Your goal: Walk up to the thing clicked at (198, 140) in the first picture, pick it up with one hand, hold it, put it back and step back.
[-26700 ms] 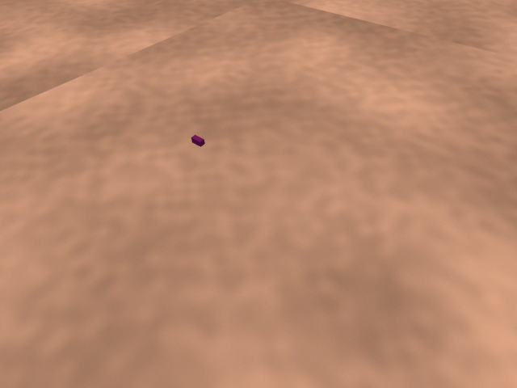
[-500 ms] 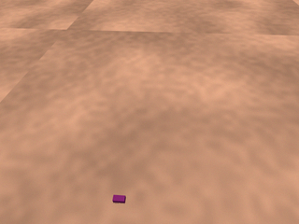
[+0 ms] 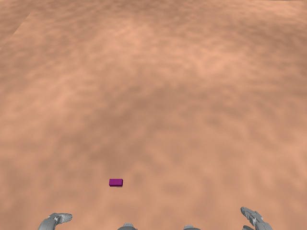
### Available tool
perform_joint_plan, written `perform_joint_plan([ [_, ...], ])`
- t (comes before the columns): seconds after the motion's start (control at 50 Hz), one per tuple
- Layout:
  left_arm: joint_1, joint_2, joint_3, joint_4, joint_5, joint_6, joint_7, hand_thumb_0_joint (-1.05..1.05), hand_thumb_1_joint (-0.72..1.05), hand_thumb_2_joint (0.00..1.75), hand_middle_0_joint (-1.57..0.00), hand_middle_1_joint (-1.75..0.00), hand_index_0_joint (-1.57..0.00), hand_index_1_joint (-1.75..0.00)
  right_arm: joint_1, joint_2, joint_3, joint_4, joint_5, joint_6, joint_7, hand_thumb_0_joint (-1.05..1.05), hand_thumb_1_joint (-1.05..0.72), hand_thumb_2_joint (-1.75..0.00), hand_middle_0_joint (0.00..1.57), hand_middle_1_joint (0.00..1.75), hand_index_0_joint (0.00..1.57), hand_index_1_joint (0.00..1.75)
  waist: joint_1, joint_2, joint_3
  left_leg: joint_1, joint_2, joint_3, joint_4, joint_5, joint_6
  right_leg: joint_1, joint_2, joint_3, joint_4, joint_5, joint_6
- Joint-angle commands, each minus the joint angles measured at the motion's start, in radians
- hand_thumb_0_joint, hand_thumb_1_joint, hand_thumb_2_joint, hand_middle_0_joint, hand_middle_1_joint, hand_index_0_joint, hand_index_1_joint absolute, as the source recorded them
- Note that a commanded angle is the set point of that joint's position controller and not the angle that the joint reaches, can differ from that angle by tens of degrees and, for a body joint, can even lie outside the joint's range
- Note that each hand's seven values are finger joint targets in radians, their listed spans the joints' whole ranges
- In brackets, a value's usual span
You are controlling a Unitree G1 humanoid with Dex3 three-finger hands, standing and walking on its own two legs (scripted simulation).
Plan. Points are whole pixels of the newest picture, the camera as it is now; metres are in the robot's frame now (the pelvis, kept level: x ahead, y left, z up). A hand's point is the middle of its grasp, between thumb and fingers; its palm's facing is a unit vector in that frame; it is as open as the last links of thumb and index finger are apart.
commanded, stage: rise first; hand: left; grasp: from above
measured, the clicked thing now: (116, 182) +0.45 +0.23 -0.71
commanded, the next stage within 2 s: none
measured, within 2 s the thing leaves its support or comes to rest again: neither
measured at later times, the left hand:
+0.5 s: hand out of the picture +0.14 +0.26 -0.20, palm faces -0.18 -0.86 -0.48, open 12.8 cm
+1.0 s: hand (85, 209) +0.26 +0.29 -0.39, palm faces -0.45 -0.42 -0.79, open 12.7 cm
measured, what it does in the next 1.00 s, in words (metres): lowers itself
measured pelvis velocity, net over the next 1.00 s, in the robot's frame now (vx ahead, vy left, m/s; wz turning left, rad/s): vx -0.07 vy -0.01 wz -0.04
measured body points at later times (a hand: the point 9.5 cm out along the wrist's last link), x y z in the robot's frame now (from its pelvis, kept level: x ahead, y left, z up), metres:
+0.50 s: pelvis +0.00 +0.00 -0.07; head +0.12 +0.02 +0.37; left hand +0.15 +0.30 -0.17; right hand +0.19 -0.24 -0.16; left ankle +0.02 +0.13 -0.69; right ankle +0.00 -0.14 -0.69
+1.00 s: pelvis -0.07 -0.01 -0.26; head +0.14 +0.00 +0.14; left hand +0.28 +0.31 -0.35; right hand +0.11 -0.28 -0.39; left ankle +0.02 +0.12 -0.69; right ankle +0.00 -0.14 -0.69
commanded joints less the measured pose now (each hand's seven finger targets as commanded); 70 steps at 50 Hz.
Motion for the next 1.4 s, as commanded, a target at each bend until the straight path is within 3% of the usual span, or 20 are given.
perform_joint_plan([
  [0.0,0.024,0.204,0.074,-0.266,0.022,-0.037,0.027,0.00,-0.39,0.82,-0.35,-0.78,-0.32,-0.81,-0.028,-0.149,-0.066,-0.164,-0.007,-0.080,-0.023,0.00,-0.92,-0.91,0.20,0.30,0.20,0.30,0.016,0.040,-0.252,0.093,-0.008,0.022,-0.042,0.164,0.017,-0.017,0.020,-0.050,-0.024,0.145,-0.041],
  [0.06,0.081,0.218,0.080,-0.319,0.043,-0.020,0.024,0.00,-0.40,0.82,-0.35,-0.77,-0.32,-0.80,-0.034,-0.149,-0.068,-0.179,-0.011,-0.090,-0.030,0.00,-0.92,-0.91,0.20,0.30,0.20,0.30,0.014,0.056,-0.263,0.066,-0.004,0.016,-0.008,0.169,0.016,-0.050,0.019,-0.051,0.013,0.149,-0.041],
  [0.22,0.182,0.179,0.051,-0.429,0.065,0.029,0.021,0.00,-0.35,0.76,-0.36,-0.79,-0.35,-0.80,-0.037,-0.138,-0.060,-0.205,-0.018,-0.113,-0.036,0.00,-0.95,-0.91,0.20,0.30,0.20,0.30,-0.006,0.035,-0.302,-0.006,-0.001,0.012,0.103,0.236,0.022,-0.114,0.019,-0.056,0.094,0.202,-0.038],
  [0.42,0.291,0.186,0.061,-0.554,0.099,0.022,0.015,0.00,-0.35,0.76,-0.36,-0.78,-0.35,-0.79,-0.053,-0.137,-0.065,-0.248,-0.020,-0.128,-0.010,0.00,-0.94,-0.91,0.20,0.30,0.20,0.30,0.019,0.069,-0.390,-0.097,-0.005,0.000,0.228,0.277,0.024,-0.235,0.023,-0.063,0.239,0.215,-0.043],
  [0.46,0.260,0.206,0.069,-0.585,0.110,0.020,0.017,0.00,-0.37,0.78,-0.36,-0.77,-0.34,-0.79,-0.059,-0.146,-0.069,-0.251,-0.018,-0.129,-0.004,0.00,-0.95,-0.91,0.20,0.30,0.20,0.30,0.017,0.081,-0.388,-0.119,-0.003,-0.009,0.243,0.261,0.021,-0.277,0.024,-0.065,0.266,0.190,-0.045],
  [0.52,0.157,0.230,0.061,-0.516,0.163,-0.005,0.019,0.00,-0.39,0.79,-0.35,-0.78,-0.32,-0.80,-0.081,-0.149,-0.068,-0.240,-0.016,-0.133,0.002,0.00,-0.95,-0.91,0.20,0.30,0.20,0.30,-0.019,0.054,-0.350,-0.232,-0.006,-0.015,0.317,0.173,0.029,-0.375,0.025,-0.065,0.322,0.138,-0.043],
  [0.58,0.043,0.282,0.088,-0.404,0.225,-0.075,0.025,0.00,-0.39,0.79,-0.35,-0.78,-0.33,-0.80,-0.100,-0.152,-0.070,-0.216,-0.023,-0.144,0.010,0.00,-0.96,-0.92,0.20,0.30,0.20,0.30,-0.011,0.039,-0.335,-0.382,-0.016,0.000,0.422,0.065,0.037,-0.485,0.021,-0.049,0.404,0.063,-0.043],
  [0.62,-0.024,0.291,0.076,-0.362,0.259,-0.139,0.025,0.00,-0.38,0.79,-0.34,-0.79,-0.32,-0.80,-0.103,-0.164,-0.079,-0.196,-0.028,-0.155,0.017,0.00,-0.95,-0.91,0.20,0.30,0.20,0.30,-0.013,0.047,-0.373,-0.436,-0.017,0.003,0.483,0.036,0.036,-0.555,0.022,-0.045,0.471,0.034,-0.043],
  [0.64,-0.042,0.271,0.048,-0.359,0.282,-0.171,0.020,0.00,-0.37,0.79,-0.35,-0.78,-0.33,-0.80,-0.103,-0.167,-0.083,-0.188,-0.029,-0.161,0.019,0.00,-0.95,-0.91,0.20,0.30,0.20,0.30,-0.018,0.056,-0.411,-0.445,-0.017,0.004,0.509,0.037,0.035,-0.586,0.024,-0.042,0.503,0.035,-0.043],
  [0.74,-0.177,0.399,0.086,-0.343,0.383,-0.308,0.033,0.00,-0.35,0.79,-0.38,-0.75,-0.36,-0.77,-0.114,-0.199,-0.091,-0.149,-0.029,-0.167,0.031,0.00,-0.96,-0.92,0.20,0.30,0.20,0.30,0.009,0.119,-0.561,-0.524,-0.015,-0.010,0.638,0.039,0.027,-0.733,0.030,-0.045,0.661,0.030,-0.047],
  [0.8,-0.231,0.448,0.112,-0.271,0.455,-0.333,0.066,0.00,-0.36,0.81,-0.36,-0.78,-0.34,-0.80,-0.105,-0.215,-0.096,-0.120,-0.027,-0.150,0.037,0.00,-0.96,-0.92,0.20,0.30,0.20,0.30,0.023,0.109,-0.618,-0.564,-0.011,-0.008,0.714,0.077,0.025,-0.800,0.033,-0.060,0.732,0.047,-0.049],
  [0.86,-0.372,0.507,0.132,-0.207,0.520,-0.340,0.099,0.00,-0.34,0.80,-0.34,-0.80,-0.33,-0.81,-0.089,-0.221,-0.098,-0.087,-0.027,-0.131,0.043,0.00,-0.94,-0.91,0.20,0.30,0.20,0.30,0.030,0.100,-0.666,-0.634,-0.012,-0.005,0.786,0.074,0.029,-0.846,0.036,-0.068,0.782,0.043,-0.048],
  [0.9,-0.445,0.511,0.117,-0.144,0.559,-0.344,0.107,0.00,-0.32,0.78,-0.36,-0.79,-0.36,-0.80,-0.074,-0.222,-0.099,-0.066,-0.032,-0.118,0.050,0.00,-0.95,-0.91,0.20,0.30,0.20,0.30,0.021,0.072,-0.701,-0.675,-0.012,-0.002,0.837,0.070,0.036,-0.864,0.039,-0.073,0.805,0.040,-0.046],
  [1.02,-0.686,0.644,0.124,0.016,0.676,-0.400,0.098,0.00,-0.28,0.75,-0.42,-0.73,-0.41,-0.74,-0.041,-0.230,-0.094,-0.013,-0.046,-0.091,0.058,0.00,-0.96,-0.92,0.20,0.30,0.20,0.30,0.017,0.046,-0.718,-0.864,-0.017,0.015,0.949,-0.107,0.043,-0.928,0.043,-0.081,0.880,-0.098,-0.042],
  [1.08,-0.763,0.621,0.085,0.052,0.718,-0.437,0.088,0.00,-0.29,0.76,-0.42,-0.72,-0.41,-0.73,-0.023,-0.234,-0.091,0.002,-0.052,-0.079,0.063,0.00,-0.96,-0.92,0.20,0.30,0.20,0.30,-0.001,0.061,-0.693,-0.895,-0.014,0.006,0.973,-0.155,0.041,-1.004,0.048,-0.103,0.921,-0.142,-0.046],
  [1.14,-0.831,0.677,0.095,0.102,0.762,-0.483,0.098,0.00,-0.29,0.77,-0.39,-0.72,-0.38,-0.73,-0.011,-0.236,-0.080,0.018,-0.060,-0.065,0.068,0.00,-0.95,-0.92,0.20,0.30,0.20,0.30,-0.013,0.066,-0.658,-0.960,-0.018,0.003,1.015,-0.207,0.044,-1.051,0.054,-0.111,0.951,-0.196,-0.046],
  [1.22,-0.917,0.757,0.123,0.146,0.825,-0.555,0.149,0.00,-0.25,0.78,-0.38,-0.67,-0.37,-0.68,-0.014,-0.238,-0.062,0.030,-0.077,-0.041,0.080,0.00,-0.91,-0.90,0.20,0.30,0.20,0.30,-0.016,0.104,-0.634,-1.017,-0.027,0.000,1.065,-0.250,0.046,-1.120,0.057,-0.118,1.000,-0.256,-0.051],
  [1.3,-0.960,0.755,0.113,0.221,0.910,-0.586,0.223,0.00,-0.21,0.78,-0.37,-0.62,-0.35,-0.64,-0.005,-0.244,-0.050,0.052,-0.096,-0.016,0.090,0.00,-0.87,-0.89,0.20,0.30,0.20,0.30,-0.031,0.141,-0.615,-1.010,-0.029,-0.006,1.094,-0.240,0.041,-1.198,0.060,-0.142,1.042,-0.245,-0.057],
  [1.34,-0.987,0.785,0.123,0.254,0.951,-0.585,0.264,0.00,-0.21,0.78,-0.37,-0.62,-0.35,-0.64,-0.006,-0.258,-0.043,0.062,-0.106,-0.003,0.094,0.00,-0.87,-0.89,0.20,0.30,0.20,0.30,-0.037,0.189,-0.615,-0.993,-0.026,-0.025,1.093,-0.241,0.034,-1.241,0.055,-0.159,1.083,-0.228,-0.058],
  [1.38,-0.998,0.766,0.107,0.300,0.986,-0.573,0.296,0.00,-0.20,0.77,-0.38,-0.60,-0.36,-0.62,0.000,-0.260,-0.044,0.072,-0.113,0.013,0.098,0.00,-0.88,-0.89,0.20,0.30,0.20,0.30,-0.042,0.201,-0.620,-0.972,-0.026,-0.028,1.098,-0.217,0.030,-1.267,0.055,-0.170,1.102,-0.203,-0.061],
])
